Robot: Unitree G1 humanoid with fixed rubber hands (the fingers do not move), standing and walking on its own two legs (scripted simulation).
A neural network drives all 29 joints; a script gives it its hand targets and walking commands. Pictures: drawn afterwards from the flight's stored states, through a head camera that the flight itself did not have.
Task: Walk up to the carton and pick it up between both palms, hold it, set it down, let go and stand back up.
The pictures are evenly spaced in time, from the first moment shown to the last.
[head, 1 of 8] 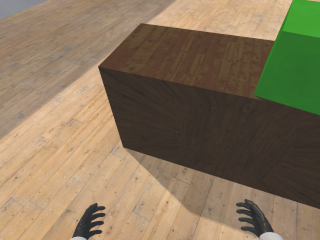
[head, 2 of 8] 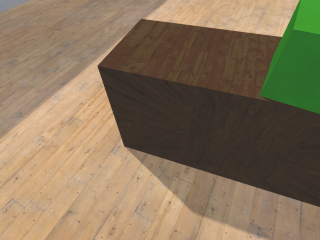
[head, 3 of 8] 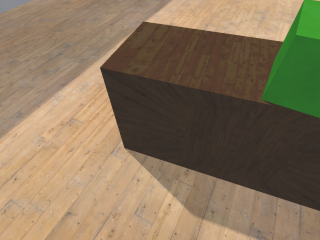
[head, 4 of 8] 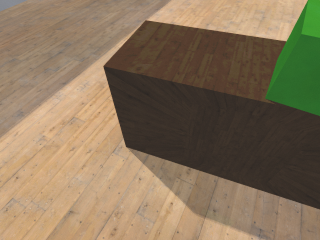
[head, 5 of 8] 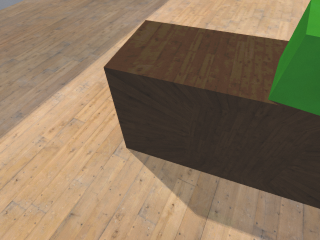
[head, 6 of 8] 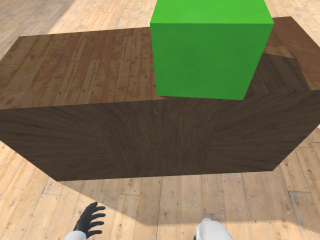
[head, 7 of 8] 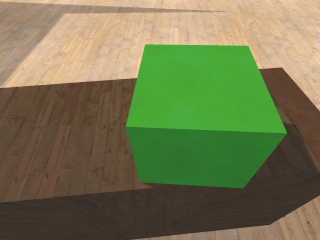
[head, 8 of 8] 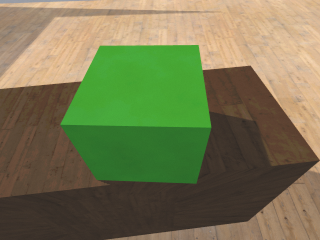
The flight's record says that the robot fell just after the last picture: no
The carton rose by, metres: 0.00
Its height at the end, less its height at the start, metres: +0.00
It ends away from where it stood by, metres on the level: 0.00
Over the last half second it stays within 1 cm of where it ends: yes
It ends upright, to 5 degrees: yes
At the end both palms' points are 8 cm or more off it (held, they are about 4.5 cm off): yes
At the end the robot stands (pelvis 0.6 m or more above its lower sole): yes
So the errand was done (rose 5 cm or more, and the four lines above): no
